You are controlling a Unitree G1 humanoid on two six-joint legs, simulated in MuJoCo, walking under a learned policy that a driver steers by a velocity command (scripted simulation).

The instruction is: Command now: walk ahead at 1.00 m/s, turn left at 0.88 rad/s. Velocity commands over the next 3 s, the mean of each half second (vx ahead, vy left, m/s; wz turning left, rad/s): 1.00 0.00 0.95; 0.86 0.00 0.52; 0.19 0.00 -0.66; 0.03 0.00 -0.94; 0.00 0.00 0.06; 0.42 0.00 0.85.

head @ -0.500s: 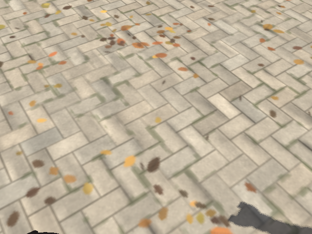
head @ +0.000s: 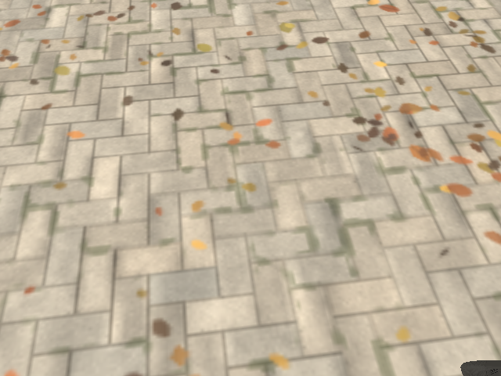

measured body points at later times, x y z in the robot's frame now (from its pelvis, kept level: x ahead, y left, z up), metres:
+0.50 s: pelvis +0.47 +0.06 +0.00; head +0.50 +0.08 +0.45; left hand +0.63 +0.37 -0.05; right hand +0.57 -0.22 -0.12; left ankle +0.29 +0.05 -0.73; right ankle +0.74 -0.01 -0.69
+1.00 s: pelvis +0.84 +0.28 -0.02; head +0.87 +0.31 +0.43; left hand +0.59 +0.40 -0.14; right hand +1.18 +0.33 -0.06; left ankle +0.90 +0.43 -0.73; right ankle +0.76 +0.02 -0.69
